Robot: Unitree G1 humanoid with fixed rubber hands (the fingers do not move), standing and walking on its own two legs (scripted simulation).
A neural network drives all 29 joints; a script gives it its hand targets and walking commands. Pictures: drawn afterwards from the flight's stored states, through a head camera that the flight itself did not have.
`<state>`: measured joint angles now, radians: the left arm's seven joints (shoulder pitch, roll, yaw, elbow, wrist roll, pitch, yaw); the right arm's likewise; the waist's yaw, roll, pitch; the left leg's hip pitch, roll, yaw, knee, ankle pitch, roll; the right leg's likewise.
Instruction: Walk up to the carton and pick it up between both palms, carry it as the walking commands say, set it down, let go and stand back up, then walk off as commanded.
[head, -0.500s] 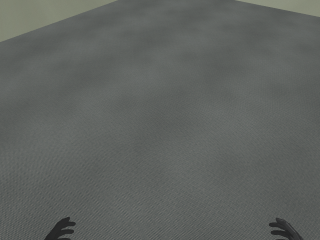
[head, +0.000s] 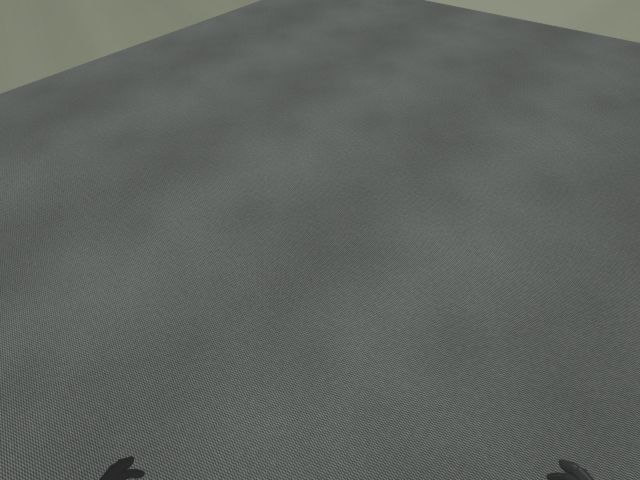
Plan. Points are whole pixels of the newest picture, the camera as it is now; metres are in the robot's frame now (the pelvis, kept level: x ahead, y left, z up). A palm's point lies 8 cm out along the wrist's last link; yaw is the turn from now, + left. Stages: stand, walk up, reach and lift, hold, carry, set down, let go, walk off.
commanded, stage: stand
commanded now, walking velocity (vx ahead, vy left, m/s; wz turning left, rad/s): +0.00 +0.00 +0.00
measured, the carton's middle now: out of the picture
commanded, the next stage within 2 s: walk up in 0.10 s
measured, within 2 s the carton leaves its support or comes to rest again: neither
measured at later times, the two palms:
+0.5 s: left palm (128, 441) +0.20 +0.28 -0.07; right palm out of the picture +0.06 -0.41 -0.06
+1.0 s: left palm (313, 289) +0.45 +0.05 -0.09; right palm out of the picture +0.00 -0.49 -0.05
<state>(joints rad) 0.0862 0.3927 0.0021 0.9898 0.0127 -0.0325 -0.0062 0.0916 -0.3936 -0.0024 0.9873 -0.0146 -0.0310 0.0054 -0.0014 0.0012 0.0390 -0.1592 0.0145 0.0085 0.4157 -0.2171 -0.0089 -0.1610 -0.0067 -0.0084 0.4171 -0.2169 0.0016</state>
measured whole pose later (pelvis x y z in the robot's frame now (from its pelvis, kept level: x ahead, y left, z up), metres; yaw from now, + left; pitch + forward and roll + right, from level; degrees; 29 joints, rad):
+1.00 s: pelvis +0.16 -0.15 -0.01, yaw -34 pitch +0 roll +1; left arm 0.23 0.49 0.09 0.74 0.02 0.00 -0.13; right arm 0.35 -0.53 -0.10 0.79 -0.03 -0.14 0.00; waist -0.04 -0.07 -0.02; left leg -0.22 0.06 0.19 0.52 -0.29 0.01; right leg -0.51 -0.02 0.07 1.02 -0.27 0.00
